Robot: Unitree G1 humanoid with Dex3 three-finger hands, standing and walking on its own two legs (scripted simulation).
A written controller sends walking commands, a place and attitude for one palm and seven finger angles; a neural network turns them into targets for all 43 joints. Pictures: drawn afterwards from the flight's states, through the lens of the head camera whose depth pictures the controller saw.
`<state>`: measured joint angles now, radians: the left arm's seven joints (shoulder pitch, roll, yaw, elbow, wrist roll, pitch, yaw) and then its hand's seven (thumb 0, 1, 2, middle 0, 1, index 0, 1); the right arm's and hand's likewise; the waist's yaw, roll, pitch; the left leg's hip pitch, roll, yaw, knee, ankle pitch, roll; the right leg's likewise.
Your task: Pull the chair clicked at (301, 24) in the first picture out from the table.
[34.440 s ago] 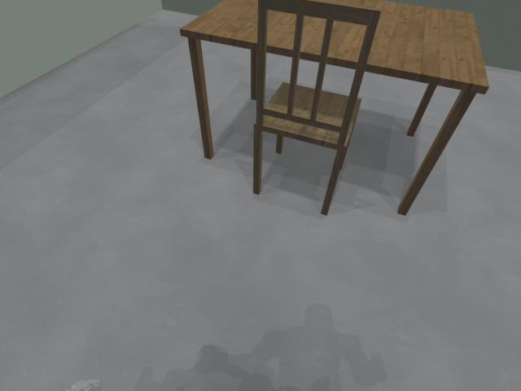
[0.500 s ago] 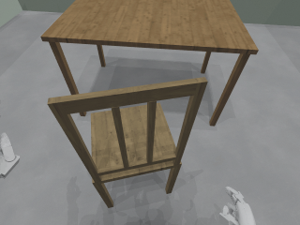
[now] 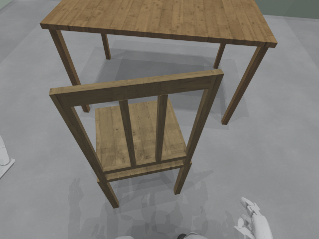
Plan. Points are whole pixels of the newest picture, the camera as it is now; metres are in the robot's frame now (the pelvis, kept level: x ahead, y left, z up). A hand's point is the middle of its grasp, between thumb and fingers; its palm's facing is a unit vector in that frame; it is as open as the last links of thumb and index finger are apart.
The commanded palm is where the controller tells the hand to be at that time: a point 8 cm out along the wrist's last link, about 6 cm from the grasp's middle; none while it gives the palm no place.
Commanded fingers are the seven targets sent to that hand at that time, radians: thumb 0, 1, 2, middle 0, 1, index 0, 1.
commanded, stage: step back with the hand held close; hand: left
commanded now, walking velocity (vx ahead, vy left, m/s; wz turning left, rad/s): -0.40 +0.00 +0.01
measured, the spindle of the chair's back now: (129, 138) +0.40 +0.12 -0.04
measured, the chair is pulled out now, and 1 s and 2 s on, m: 0.49 0.49 0.49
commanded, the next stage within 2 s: stop stepping back and stand still in 1.02 s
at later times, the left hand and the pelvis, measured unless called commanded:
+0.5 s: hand (10, 177) +0.18 +0.24 +0.18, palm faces +0.47 -0.76 -0.45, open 7.4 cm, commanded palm +0.11 +0.29 +0.19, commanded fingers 0.00 0.90 0.90 -0.20 -0.30 -0.20 -0.30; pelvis -0.02 -0.01 -0.01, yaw +1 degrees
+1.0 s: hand out of the picture +0.12 +0.22 +0.19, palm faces +0.39 -0.77 -0.50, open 7.4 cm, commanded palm +0.05 +0.28 +0.19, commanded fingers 0.00 0.90 0.90 -0.20 -0.30 -0.20 -0.30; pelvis -0.09 -0.02 +0.00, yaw +1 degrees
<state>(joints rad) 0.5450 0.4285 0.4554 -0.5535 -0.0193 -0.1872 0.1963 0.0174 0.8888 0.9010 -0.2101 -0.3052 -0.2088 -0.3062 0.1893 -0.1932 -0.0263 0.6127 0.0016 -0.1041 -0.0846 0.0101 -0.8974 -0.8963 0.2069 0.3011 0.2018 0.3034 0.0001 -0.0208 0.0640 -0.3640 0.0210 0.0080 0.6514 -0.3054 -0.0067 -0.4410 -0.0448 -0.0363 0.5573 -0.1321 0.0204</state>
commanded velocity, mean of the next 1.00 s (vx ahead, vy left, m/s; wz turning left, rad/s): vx -0.40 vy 0.00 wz -0.02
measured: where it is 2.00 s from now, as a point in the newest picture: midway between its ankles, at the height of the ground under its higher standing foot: outside the picture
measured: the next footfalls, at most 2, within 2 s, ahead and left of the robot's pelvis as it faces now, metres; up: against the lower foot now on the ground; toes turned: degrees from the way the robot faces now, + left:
right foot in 0.72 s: +0.02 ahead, -0.15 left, +0.00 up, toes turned +1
left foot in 1.04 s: -0.02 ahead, +0.11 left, +0.01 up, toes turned -4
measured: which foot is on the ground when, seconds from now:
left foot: down 0.00-0.90, up 0.92-1.00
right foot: down 0.00-0.62, up 0.64-0.70, down 0.72-1.00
